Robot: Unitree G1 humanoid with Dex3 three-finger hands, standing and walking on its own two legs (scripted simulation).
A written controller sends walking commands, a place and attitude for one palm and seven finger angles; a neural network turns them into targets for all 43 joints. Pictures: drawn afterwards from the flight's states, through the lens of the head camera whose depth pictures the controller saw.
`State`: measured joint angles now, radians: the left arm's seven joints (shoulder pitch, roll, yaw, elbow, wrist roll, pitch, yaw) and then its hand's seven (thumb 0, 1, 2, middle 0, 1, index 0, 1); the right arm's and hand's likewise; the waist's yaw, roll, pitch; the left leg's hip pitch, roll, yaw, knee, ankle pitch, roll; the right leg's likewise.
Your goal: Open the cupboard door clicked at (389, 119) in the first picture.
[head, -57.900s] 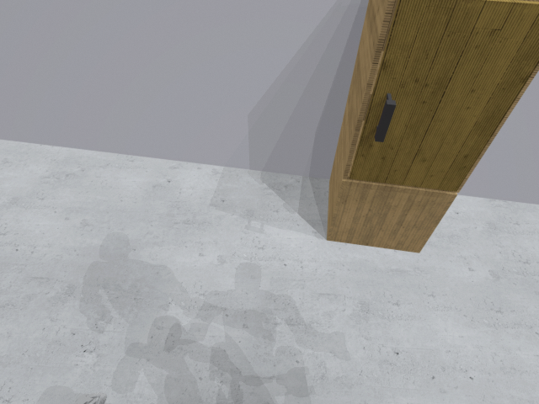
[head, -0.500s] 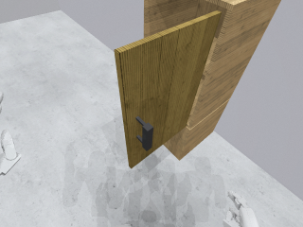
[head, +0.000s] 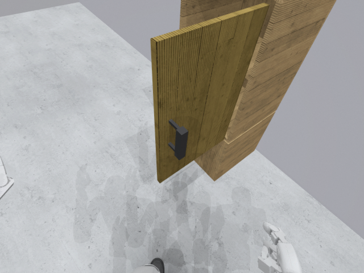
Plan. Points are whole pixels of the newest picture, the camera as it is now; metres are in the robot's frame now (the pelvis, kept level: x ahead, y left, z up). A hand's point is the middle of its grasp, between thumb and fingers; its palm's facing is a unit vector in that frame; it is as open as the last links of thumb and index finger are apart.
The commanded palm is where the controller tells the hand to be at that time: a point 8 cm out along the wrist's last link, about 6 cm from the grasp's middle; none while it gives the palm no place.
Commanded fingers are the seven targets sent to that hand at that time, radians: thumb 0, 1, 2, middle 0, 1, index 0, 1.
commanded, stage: step back with the hand held close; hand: left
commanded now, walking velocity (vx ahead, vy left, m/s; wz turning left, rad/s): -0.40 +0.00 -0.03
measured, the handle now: (176, 139) +0.49 +0.07 -0.05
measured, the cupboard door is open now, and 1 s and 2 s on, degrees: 90 90 90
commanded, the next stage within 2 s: stop stepping back and stand still in 0.04 s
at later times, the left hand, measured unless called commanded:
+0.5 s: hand (37, 238) +0.13 +0.21 +0.17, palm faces +0.30 -0.78 -0.54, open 7.4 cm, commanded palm +0.09 +0.25 +0.18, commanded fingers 0.00 0.90 0.90 -0.20 -0.30 -0.20 -0.30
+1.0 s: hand out of the picture +0.10 +0.27 +0.17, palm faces +0.40 -0.80 -0.44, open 7.4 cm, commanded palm +0.05 +0.30 +0.18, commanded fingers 0.00 0.90 0.90 -0.20 -0.30 -0.20 -0.30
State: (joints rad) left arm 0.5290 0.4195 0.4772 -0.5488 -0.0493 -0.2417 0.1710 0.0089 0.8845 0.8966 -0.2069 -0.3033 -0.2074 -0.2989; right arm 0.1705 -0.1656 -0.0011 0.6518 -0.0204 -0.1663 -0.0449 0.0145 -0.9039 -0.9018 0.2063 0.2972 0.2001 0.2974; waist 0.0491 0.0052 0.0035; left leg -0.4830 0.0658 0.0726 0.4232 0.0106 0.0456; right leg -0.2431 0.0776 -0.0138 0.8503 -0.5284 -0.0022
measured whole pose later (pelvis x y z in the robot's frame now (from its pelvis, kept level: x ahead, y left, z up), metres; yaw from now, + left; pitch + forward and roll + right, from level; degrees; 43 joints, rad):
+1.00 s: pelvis -0.12 +0.02 +0.01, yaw -5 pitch -1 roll +0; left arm 0.52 0.38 0.40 -0.41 -0.02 -0.20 0.15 0.01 0.88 0.90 -0.21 -0.30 -0.21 -0.30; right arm 0.21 -0.19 0.04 0.62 0.00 -0.14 -0.06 0.01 -0.90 -0.90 0.21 0.30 0.20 0.30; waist 0.03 -0.01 -0.01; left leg -0.21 0.01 0.07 0.46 -0.23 0.02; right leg -0.25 0.00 -0.06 0.45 -0.18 -0.02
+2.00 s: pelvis -0.12 +0.00 +0.01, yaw -3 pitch -1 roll +0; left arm 0.24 0.26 0.02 1.15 0.01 0.01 0.01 0.00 0.93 0.90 -0.20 -0.30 -0.20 -0.30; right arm 0.27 -0.23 -0.01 1.12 -0.02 0.02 -0.01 0.01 -0.91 -0.90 0.20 0.30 0.20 0.30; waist 0.00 0.02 0.08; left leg -0.21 0.02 0.01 0.43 -0.20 -0.01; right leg -0.22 0.01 -0.11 0.40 -0.16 -0.05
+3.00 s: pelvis -0.09 -0.01 +0.02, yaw -3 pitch -1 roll +0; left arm 0.17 0.24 0.02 1.17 0.01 -0.02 0.01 0.00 0.90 0.90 -0.20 -0.30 -0.20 -0.30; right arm 0.19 -0.25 0.00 1.14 -0.02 0.01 -0.02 0.01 -0.91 -0.90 0.20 0.30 0.20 0.30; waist 0.00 0.03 0.06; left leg -0.11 0.03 0.02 0.33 -0.20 -0.02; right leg -0.14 0.02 -0.10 0.33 -0.17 -0.06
